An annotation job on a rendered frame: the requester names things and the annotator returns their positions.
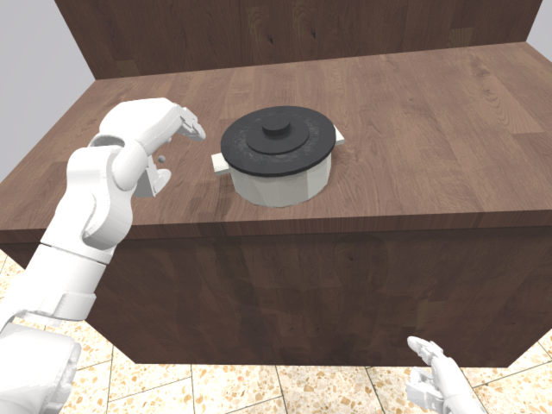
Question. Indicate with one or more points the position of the pot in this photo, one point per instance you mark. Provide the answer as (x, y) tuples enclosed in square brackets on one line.
[(278, 191)]

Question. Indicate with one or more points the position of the right robot forearm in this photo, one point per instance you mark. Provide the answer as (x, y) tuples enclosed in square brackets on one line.
[(461, 404)]

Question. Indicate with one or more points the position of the robot left hand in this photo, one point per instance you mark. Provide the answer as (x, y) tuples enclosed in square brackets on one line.
[(152, 122)]

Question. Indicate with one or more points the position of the knob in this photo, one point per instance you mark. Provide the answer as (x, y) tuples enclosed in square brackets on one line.
[(276, 125)]

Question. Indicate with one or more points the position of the lid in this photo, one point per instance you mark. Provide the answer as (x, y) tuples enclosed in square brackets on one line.
[(309, 141)]

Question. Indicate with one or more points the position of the left robot forearm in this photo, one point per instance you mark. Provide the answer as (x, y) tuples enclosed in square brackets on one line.
[(90, 220)]

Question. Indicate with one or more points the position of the left robot upper arm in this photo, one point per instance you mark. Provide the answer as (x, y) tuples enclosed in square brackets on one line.
[(37, 368)]

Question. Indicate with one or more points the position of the table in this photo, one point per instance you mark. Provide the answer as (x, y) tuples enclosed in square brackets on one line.
[(436, 221)]

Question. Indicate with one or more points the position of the robot right hand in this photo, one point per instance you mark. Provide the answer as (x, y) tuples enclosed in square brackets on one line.
[(430, 390)]

